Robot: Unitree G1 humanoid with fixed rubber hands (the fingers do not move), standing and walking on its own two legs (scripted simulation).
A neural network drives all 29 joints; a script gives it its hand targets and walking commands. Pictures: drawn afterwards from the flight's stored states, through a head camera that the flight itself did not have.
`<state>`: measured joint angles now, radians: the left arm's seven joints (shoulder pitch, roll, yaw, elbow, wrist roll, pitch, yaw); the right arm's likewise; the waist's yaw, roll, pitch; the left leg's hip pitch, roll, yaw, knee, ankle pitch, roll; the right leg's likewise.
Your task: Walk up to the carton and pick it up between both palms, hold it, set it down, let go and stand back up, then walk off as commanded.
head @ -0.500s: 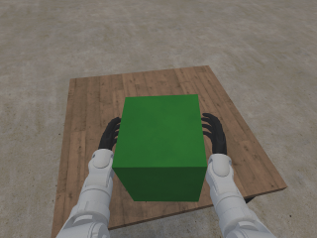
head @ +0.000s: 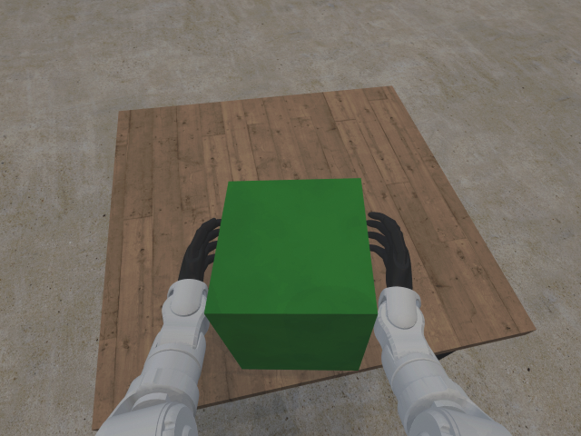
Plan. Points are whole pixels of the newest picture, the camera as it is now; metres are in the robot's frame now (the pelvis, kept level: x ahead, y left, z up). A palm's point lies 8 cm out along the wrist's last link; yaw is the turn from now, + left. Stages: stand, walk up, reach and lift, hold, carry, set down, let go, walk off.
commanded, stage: set down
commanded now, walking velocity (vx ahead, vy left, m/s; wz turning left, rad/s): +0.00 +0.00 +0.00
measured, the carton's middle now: (296, 281) +0.37 +0.00 -0.07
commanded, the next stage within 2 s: none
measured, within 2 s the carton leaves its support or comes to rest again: neither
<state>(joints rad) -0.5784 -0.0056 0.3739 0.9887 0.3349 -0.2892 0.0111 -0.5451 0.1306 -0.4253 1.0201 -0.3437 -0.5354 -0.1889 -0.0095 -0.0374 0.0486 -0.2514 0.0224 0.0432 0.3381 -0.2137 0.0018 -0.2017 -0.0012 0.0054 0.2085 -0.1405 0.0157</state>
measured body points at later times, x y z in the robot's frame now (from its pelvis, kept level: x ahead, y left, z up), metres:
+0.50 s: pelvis -0.02 +0.00 +0.00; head +0.07 +0.03 +0.44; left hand +0.37 +0.15 -0.03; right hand +0.35 -0.14 -0.01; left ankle -0.04 +0.11 -0.75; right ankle -0.03 -0.14 -0.75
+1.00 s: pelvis -0.02 +0.00 -0.01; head +0.07 +0.03 +0.43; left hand +0.37 +0.15 -0.03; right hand +0.35 -0.14 -0.01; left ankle -0.04 +0.11 -0.75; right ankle -0.03 -0.14 -0.75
